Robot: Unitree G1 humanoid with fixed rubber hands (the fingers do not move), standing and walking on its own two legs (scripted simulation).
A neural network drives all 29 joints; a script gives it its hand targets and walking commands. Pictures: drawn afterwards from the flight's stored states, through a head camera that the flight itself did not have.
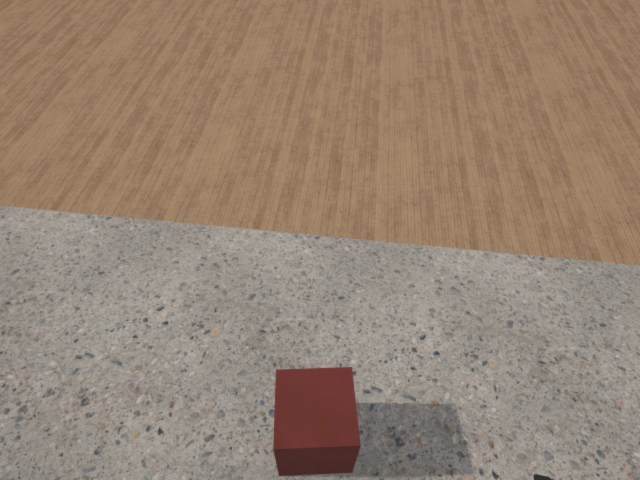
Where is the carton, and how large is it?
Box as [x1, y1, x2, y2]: [273, 367, 360, 475]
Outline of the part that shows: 351,367 276,370 273,450 279,475 352,471 360,444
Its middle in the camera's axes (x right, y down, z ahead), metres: -0.01 +0.51 +1.08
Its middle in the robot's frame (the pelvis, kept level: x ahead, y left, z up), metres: +0.44 +0.00 -0.66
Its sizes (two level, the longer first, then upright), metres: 0.210 0.200 0.250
